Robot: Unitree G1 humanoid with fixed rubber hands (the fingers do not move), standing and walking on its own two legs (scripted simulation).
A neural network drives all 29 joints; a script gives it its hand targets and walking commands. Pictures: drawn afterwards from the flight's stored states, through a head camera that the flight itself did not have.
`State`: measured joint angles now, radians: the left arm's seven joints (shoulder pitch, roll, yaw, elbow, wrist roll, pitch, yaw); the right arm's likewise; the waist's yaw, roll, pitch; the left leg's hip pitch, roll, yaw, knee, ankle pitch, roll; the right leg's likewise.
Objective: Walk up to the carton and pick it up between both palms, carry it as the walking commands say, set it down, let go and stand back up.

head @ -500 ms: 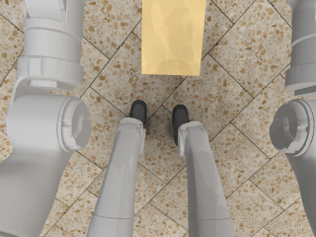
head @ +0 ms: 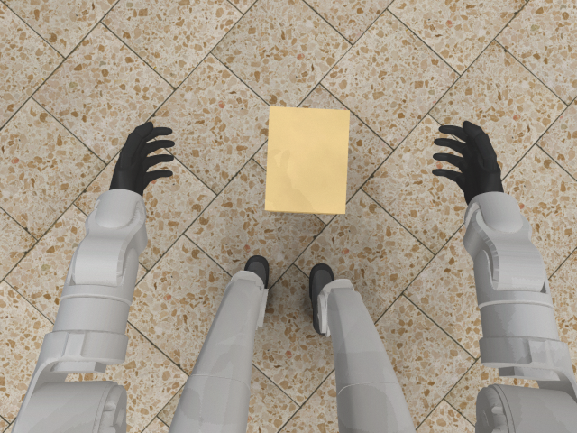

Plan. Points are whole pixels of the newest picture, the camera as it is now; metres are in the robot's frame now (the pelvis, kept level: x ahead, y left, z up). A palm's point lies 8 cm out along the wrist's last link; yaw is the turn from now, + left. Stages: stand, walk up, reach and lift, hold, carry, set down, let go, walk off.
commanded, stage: let go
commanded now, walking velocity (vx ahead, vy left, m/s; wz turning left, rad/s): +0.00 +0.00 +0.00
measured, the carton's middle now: (304, 168) +0.47 -0.02 -0.57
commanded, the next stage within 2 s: stand in 0.98 s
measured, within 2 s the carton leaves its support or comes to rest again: neither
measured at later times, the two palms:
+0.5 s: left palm (37, 307) +0.25 +0.25 -0.02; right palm (559, 317) +0.26 -0.24 -0.01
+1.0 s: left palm (32, 330) +0.23 +0.25 -0.01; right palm out of the picture +0.25 -0.26 +0.00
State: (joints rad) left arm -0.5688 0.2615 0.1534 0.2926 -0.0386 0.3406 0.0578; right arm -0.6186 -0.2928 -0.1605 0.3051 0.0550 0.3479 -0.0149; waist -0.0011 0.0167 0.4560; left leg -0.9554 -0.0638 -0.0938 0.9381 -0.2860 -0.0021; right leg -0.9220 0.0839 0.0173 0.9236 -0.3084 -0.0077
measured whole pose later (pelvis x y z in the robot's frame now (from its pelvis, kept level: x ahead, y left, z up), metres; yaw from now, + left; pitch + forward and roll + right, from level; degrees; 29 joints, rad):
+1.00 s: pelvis +0.09 -0.01 +0.06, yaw +1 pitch +4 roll +0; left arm 0.26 0.26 0.10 0.43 -0.04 0.07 -0.07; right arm 0.22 -0.21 -0.10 0.43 0.02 0.08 0.06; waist -0.01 -0.01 0.01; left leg -0.31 -0.05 -0.10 0.49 -0.24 0.00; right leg -0.29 0.06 0.03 0.50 -0.28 -0.02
